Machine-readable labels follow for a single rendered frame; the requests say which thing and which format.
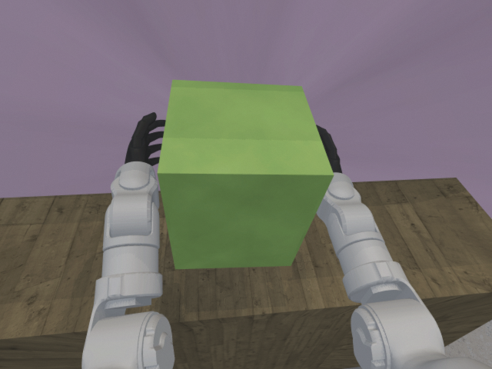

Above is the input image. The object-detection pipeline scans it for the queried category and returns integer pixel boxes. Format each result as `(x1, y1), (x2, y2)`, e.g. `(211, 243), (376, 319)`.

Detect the robot left hand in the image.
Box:
(125, 112), (166, 166)

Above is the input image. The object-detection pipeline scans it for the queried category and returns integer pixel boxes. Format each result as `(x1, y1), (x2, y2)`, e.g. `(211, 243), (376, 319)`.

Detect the pedestal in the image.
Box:
(0, 178), (492, 369)

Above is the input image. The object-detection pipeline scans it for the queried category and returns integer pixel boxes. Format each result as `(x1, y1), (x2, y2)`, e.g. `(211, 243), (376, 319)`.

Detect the robot left upper arm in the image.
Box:
(83, 311), (175, 369)

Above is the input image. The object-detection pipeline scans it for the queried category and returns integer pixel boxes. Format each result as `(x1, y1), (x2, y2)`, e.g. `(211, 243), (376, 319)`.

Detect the robot left forearm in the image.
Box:
(81, 161), (163, 369)

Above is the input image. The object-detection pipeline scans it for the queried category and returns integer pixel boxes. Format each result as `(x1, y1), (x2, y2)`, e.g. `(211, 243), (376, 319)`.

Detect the robot right forearm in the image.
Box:
(316, 172), (444, 348)

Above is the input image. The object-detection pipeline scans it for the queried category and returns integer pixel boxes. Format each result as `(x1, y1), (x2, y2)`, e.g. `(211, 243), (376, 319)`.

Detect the robot right upper arm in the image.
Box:
(351, 298), (492, 369)

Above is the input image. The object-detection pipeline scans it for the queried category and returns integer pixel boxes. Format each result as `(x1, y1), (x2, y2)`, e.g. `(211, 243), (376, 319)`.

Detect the robot right hand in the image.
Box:
(316, 125), (342, 173)

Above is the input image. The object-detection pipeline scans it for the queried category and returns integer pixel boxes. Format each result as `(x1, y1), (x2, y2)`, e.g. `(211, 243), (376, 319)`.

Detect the carton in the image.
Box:
(158, 80), (334, 269)

